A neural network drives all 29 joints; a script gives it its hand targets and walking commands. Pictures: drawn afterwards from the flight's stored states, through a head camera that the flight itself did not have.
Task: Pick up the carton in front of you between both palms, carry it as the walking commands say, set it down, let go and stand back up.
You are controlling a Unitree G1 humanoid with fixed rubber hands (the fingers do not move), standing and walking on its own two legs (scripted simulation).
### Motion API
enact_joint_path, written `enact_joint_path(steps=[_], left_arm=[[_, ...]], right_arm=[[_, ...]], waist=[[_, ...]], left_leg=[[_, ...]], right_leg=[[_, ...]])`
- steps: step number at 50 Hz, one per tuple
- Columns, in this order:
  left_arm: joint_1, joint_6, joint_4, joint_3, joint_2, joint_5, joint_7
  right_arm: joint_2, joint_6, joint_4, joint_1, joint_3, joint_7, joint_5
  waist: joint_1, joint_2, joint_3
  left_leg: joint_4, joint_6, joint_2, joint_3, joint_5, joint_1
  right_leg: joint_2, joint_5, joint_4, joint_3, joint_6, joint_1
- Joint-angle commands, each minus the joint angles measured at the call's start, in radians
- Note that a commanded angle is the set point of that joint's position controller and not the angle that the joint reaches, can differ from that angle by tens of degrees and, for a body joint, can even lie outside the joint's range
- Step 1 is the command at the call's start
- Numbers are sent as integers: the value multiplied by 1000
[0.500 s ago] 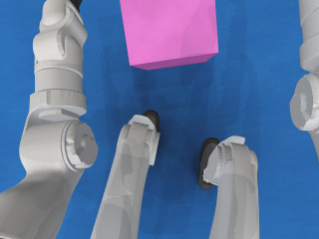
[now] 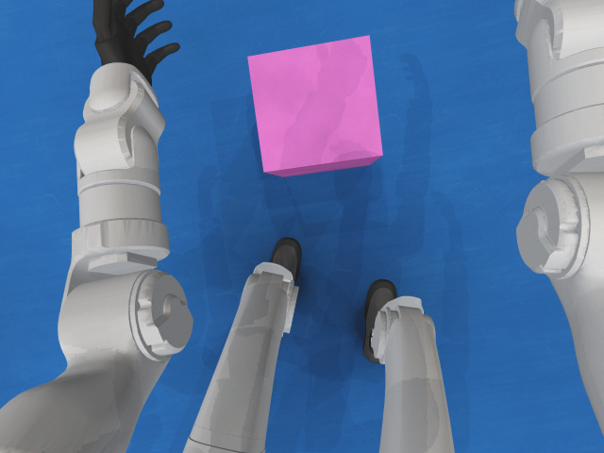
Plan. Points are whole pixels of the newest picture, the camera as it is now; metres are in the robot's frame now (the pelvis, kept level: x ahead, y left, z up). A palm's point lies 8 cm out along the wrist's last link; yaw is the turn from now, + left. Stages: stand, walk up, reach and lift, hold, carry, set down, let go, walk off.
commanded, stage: let go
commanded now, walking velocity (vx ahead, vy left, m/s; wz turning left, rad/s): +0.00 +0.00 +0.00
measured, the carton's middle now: (318, 119) +0.52 +0.11 -0.49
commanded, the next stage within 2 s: stand in 1.54 s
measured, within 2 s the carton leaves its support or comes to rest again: neither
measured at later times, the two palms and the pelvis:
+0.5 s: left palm (31, 183) +0.35 +0.28 +0.02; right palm out of the picture +0.43 -0.13 +0.01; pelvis +0.04 +0.03 +0.11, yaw -2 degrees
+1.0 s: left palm out of the picture +0.25 +0.24 +0.09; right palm out of the picture +0.32 -0.21 +0.08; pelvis +0.10 +0.00 +0.16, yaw +2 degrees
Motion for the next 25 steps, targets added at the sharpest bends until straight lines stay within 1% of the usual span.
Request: enact_joint_path(steps=[1, 3, 5, 8, 10, 11, 13, 15, 17, 20, 22, 25], left_arm=[[-134, -26, -114, 6, 82, 37, -19], [-75, -37, -128, 4, 75, 62, -39], [0, -52, -151, -7, 75, 87, -64], [133, -79, -188, -45, 86, 115, -110], [216, -96, -204, -75, 104, 130, -143], [254, -104, -212, -90, 113, 136, -157], [331, -115, -218, -125, 129, 136, -182], [417, -124, -217, -162, 144, 127, -203], [506, -136, -209, -196, 155, 110, -218], [635, -164, -198, -249, 163, 74, -233], [711, -184, -200, -286, 166, 47, -238], [812, -214, -217, -340, 167, 11, -233]], right_arm=[[-55, -27, -91, -235, -51, 7, -36], [-22, -35, -108, -158, -83, -3, -62], [19, -48, -157, -68, -114, -23, -85], [104, -71, -270, 94, -157, -73, -112], [171, -86, -355, 204, -175, -118, -120], [199, -94, -398, 251, -178, -139, -120], [243, -107, -476, 340, -175, -174, -118], [271, -118, -541, 435, -167, -198, -114], [284, -131, -584, 527, -154, -214, -109], [294, -159, -600, 666, -132, -222, -91], [294, -182, -591, 756, -116, -217, -72], [283, -218, -566, 881, -100, -204, -45]], waist=[[57, -134, -1058], [46, -115, -1093], [37, -102, -1137], [22, -93, -1187], [9, -89, -1179], [6, -86, -1160], [-2, -77, -1101], [-14, -59, -1018], [-25, -41, -920], [-38, -6, -784], [-48, 19, -716], [-69, 57, -640]], left_leg=[[-83, -30, -72, 160, 435, 753], [-107, -27, -73, 160, 485, 816], [-131, -21, -74, 160, 536, 872], [-174, -6, -75, 155, 581, 925], [-205, 5, -75, 149, 572, 951], [-223, 10, -75, 145, 557, 966], [-260, 18, -71, 134, 520, 1015], [-299, 21, -64, 120, 463, 1082], [-342, 23, -53, 102, 391, 1148], [-402, 23, -37, 76, 312, 1248], [-437, 20, -29, 57, 287, 1314], [-479, 8, -21, 31, 282, 1409]], right_leg=[[64, 294, -185, -98, 1, 504], [66, 350, -223, -94, 4, 547], [68, 421, -258, -86, 10, 613], [67, 526, -304, -74, 23, 734], [64, 556, -335, -68, 34, 793], [62, 545, -354, -66, 39, 809], [59, 479, -400, -69, 45, 816], [55, 365, -453, -78, 46, 808], [49, 248, -506, -86, 42, 799], [42, 134, -568, -92, 32, 794], [39, 104, -597, -93, 25, 803], [38, 92, -631, -94, 12, 823]])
